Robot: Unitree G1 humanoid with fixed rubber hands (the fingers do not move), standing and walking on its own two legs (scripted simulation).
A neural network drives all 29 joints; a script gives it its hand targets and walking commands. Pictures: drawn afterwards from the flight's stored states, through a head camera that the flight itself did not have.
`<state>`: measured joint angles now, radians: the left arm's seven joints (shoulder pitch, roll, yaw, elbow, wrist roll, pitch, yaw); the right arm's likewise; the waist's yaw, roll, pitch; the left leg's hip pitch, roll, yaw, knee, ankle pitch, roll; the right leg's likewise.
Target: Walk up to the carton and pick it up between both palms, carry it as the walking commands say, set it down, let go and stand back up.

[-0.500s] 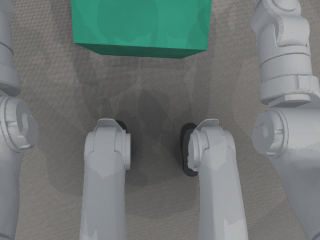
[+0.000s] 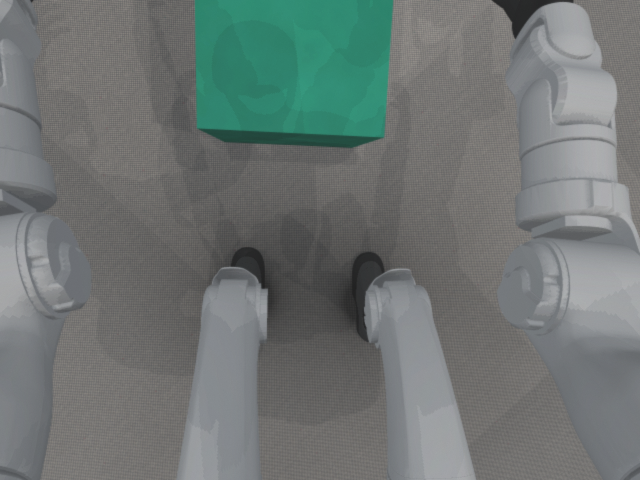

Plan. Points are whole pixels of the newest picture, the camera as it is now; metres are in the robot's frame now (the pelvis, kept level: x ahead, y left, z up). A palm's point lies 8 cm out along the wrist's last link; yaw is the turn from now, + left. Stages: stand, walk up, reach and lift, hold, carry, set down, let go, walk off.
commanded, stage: set down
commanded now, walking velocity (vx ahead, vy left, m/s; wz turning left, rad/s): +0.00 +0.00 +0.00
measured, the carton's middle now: (292, 52) +0.60 +0.05 -0.44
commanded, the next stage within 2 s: let go in 0.36 s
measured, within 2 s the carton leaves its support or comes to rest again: neither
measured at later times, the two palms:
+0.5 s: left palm out of the picture +0.54 +0.27 +0.00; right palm out of the picture +0.55 -0.18 +0.00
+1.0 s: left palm out of the picture +0.37 +0.26 +0.08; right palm out of the picture +0.39 -0.21 +0.08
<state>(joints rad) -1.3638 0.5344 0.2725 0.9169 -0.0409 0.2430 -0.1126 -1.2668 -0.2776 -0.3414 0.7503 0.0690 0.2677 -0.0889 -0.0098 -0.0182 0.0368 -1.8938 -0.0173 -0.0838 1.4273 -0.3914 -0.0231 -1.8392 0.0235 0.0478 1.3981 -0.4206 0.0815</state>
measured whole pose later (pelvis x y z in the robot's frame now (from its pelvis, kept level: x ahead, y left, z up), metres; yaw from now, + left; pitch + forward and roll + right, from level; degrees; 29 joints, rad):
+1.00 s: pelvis +0.07 -0.01 +0.17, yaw +3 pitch +26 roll -1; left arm -0.31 0.27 0.20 0.59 0.03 0.06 -0.11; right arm -0.27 -0.18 -0.15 0.54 -0.03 0.08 0.05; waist 0.00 -0.02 -0.05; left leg -0.88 0.00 -0.06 0.67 -0.24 -0.02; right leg -0.85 -0.01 0.05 0.66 -0.27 0.04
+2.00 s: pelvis +0.11 -0.01 +0.20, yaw +2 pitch +0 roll +0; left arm 0.24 0.34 0.06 0.62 0.04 0.04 0.00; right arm 0.19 -0.33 -0.05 0.70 -0.04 0.03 0.00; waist 0.00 -0.01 0.01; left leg -0.20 0.02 -0.04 0.50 -0.29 -0.03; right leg -0.18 -0.01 0.06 0.48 -0.31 0.03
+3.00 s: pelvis +0.10 -0.01 +0.20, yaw +3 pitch -2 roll +0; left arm 0.18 0.38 0.02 0.93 0.03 0.00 0.01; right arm 0.15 -0.37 -0.01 0.98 -0.03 0.00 -0.02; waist 0.00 0.00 0.02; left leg -0.14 0.01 -0.05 0.40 -0.23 -0.03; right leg -0.11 -0.01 0.05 0.39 -0.24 0.03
